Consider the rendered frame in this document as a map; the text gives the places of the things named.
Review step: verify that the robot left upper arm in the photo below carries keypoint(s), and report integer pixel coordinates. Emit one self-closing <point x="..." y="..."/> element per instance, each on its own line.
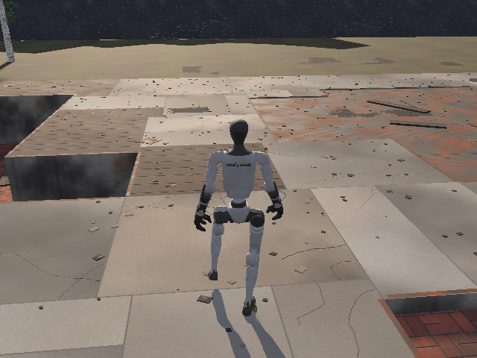
<point x="211" y="172"/>

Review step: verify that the right robot forearm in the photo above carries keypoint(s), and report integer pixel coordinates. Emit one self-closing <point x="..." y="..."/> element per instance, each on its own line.
<point x="275" y="198"/>

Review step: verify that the right robot thigh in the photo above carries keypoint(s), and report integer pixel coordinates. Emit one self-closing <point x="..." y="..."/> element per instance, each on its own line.
<point x="257" y="220"/>

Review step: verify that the robot right upper arm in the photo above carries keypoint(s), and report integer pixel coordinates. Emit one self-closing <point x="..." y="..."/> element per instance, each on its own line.
<point x="262" y="159"/>

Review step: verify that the robot left hand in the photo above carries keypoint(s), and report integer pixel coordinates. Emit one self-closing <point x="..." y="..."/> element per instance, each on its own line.
<point x="199" y="219"/>

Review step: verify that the robot right hand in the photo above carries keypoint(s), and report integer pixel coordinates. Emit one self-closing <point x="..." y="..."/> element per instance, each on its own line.
<point x="273" y="209"/>

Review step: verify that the left robot forearm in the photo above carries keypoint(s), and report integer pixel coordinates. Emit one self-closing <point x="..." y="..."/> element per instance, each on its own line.
<point x="203" y="202"/>

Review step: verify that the left robot shin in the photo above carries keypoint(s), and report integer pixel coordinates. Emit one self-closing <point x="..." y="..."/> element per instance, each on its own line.
<point x="215" y="248"/>

